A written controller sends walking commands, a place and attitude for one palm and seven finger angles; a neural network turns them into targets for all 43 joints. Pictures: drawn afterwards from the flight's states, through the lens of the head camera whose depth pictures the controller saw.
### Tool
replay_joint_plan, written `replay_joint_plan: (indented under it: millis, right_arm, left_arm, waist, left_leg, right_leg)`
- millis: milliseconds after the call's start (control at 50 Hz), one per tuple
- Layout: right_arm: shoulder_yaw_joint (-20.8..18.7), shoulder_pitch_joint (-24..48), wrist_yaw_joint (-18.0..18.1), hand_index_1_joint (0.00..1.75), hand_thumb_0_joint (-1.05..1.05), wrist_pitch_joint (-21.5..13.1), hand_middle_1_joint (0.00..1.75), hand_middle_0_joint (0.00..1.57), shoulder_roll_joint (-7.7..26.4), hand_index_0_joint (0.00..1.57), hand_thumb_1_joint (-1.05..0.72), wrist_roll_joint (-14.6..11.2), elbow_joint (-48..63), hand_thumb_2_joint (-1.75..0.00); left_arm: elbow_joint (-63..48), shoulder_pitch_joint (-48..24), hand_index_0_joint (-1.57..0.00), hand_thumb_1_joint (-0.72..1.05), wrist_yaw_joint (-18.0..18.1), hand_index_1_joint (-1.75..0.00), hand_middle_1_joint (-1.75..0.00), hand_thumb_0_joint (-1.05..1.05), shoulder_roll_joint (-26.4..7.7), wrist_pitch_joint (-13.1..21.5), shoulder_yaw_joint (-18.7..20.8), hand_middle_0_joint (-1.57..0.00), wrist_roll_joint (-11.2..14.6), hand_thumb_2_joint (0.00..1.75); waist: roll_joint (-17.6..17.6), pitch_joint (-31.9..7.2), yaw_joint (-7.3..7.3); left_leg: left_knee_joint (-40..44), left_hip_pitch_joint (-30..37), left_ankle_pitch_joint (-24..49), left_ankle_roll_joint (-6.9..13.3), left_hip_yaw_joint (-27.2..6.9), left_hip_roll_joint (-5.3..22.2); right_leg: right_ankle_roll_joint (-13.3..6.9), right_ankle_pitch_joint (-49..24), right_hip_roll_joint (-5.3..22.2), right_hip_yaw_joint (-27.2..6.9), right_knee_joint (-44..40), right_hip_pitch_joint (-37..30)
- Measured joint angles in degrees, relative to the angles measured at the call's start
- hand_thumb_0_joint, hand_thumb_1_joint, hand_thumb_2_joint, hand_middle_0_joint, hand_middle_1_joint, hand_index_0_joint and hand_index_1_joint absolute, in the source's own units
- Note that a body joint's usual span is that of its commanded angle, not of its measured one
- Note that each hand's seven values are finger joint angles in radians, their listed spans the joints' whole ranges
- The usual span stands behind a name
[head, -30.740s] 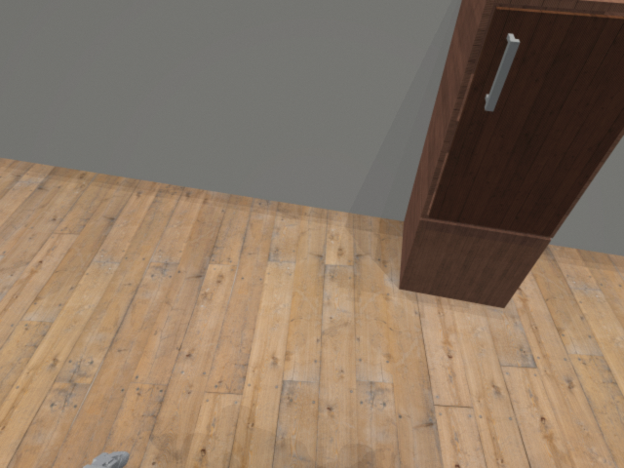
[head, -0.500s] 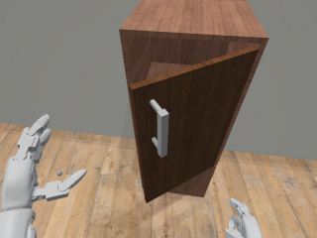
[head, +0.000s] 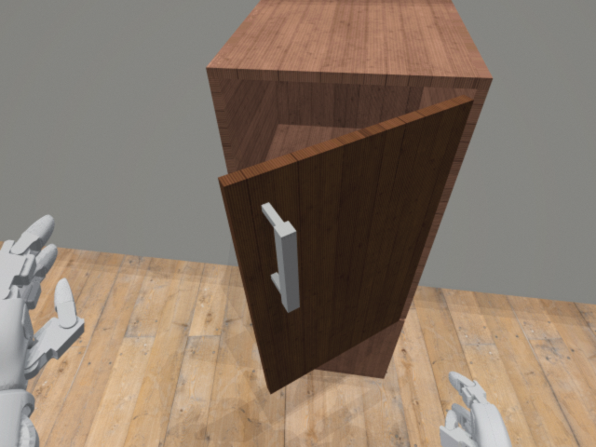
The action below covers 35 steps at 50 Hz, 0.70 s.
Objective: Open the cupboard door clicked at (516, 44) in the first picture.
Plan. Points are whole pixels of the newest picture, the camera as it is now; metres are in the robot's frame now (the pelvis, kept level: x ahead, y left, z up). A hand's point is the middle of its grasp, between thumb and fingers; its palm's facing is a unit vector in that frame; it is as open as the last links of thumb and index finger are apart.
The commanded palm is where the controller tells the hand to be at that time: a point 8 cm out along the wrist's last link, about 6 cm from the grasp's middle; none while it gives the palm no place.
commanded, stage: draw the hand back to the body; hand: left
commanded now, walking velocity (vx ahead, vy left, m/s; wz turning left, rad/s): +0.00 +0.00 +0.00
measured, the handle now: (280, 260) +0.31 +0.07 +0.12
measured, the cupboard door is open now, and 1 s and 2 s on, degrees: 38 38 38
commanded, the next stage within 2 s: step back with the hand held close in 0.14 s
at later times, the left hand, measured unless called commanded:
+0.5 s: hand (72, 340) +0.17 +0.26 +0.14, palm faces +0.35 -0.81 -0.48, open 7.4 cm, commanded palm +0.12 +0.30 +0.17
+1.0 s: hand out of the picture +0.05 +0.28 +0.16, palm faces +0.49 -0.77 -0.40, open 7.4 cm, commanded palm -0.01 +0.33 +0.17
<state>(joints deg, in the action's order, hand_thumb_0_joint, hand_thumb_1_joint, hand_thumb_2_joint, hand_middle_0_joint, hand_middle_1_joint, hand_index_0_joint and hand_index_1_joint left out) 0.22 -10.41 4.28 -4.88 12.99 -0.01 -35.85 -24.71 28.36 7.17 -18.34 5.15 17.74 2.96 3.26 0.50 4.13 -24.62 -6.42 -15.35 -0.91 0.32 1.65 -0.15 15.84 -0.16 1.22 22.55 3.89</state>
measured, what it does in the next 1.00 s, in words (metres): shifts its weight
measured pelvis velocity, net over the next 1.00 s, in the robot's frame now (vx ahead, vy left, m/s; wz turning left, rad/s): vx -0.15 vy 0.03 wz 0.00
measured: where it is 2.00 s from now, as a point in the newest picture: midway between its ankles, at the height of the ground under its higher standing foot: outside the picture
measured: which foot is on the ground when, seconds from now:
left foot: down 0.00-1.00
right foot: down 0.00-1.00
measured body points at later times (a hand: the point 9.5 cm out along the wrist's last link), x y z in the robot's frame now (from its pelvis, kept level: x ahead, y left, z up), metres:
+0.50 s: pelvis -0.03 +0.01 +0.00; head -0.01 +0.00 +0.45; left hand +0.15 +0.30 +0.17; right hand +0.15 -0.24 -0.08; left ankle -0.02 +0.13 -0.74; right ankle -0.04 -0.12 -0.74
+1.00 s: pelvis -0.15 +0.03 -0.03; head -0.15 +0.04 +0.42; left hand +0.01 +0.32 +0.18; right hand +0.01 -0.21 -0.11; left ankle -0.03 +0.13 -0.73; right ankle -0.04 -0.12 -0.74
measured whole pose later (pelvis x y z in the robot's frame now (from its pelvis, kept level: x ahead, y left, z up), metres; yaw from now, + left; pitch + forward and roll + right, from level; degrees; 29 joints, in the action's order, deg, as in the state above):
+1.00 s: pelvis -0.15 +0.03 -0.03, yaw +0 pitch -3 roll -1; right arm 0.3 -13.2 4.4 -4.3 12.2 0.5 -35.1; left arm -30.6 28.6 10.5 -20.7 12.6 23.2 0.0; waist -0.3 3.0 1.1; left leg -41.6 -27.7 -22.2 0.3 0.2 0.0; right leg 0.9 8.4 0.8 -0.1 34.1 23.4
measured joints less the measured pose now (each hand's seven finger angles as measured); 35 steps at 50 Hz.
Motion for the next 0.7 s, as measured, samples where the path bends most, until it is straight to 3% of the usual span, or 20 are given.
replay_joint_plan:
  millis: [300, 400, 520, 700]
  right_arm:
    - [0.05, -0.34, 0.09, 0.30, 0.01, 0.70, 0.30, 0.20, -0.40, 0.20, -0.90, -0.18, -0.23, -0.90]
    - [-0.17, 0.99, -0.46, 0.30, 0.01, 3.31, 0.30, 0.20, 0.21, 0.20, -0.90, -0.61, 1.05, -0.90]
    - [-1.35, 1.66, -0.14, 0.30, 0.01, 5.30, 0.30, 0.20, 0.75, 0.20, -0.90, -0.98, 3.32, -0.90]
    - [-1.34, 0.35, 0.14, 0.30, 0.01, 5.38, 0.30, 0.20, -1.09, 0.20, -0.90, -0.98, 4.95, -0.90]
  left_arm:
    - [1.63, -0.66, -0.21, 0.89, -0.41, -0.30, -0.30, 0.01, -0.64, 0.95, 1.25, -0.21, 0.22, 0.90]
    - [2.68, -0.42, -0.21, 0.89, -0.95, -0.30, -0.30, 0.01, -2.30, 2.55, 3.76, -0.21, -0.16, 0.90]
    - [-0.75, 2.40, -0.21, 0.89, -0.86, -0.30, -0.30, 0.01, -3.47, 1.94, 2.71, -0.21, -0.44, 0.90]
    - [-6.60, 4.91, -0.21, 0.89, 0.62, -0.30, -0.30, 0.01, -7.95, 4.03, 6.55, -0.22, -0.56, 0.90]
  waist:
    - [0.69, 0.15, -0.21]
    - [0.66, 0.62, -1.73]
    - [-1.16, 2.52, -3.03]
    - [-4.47, 2.97, -4.17]
  left_leg:
    - [0.06, 0.06, 0.59, -0.61, -0.31, 0.94]
    - [-1.91, -3.60, 0.68, -0.37, -0.22, 1.44]
    - [-2.48, -6.53, 2.07, 0.43, 1.39, 0.69]
    - [-5.25, -11.03, 4.02, 1.59, 2.22, -0.23]
  right_leg:
    - [-0.69, -0.79, -0.96, 0.27, -0.59, -0.32]
    - [-0.47, -2.05, -1.43, 0.10, -0.38, 2.68]
    - [0.53, -3.18, -0.59, -1.47, 1.66, 6.81]
    - [1.52, -4.67, 0.38, -2.32, 5.71, 12.04]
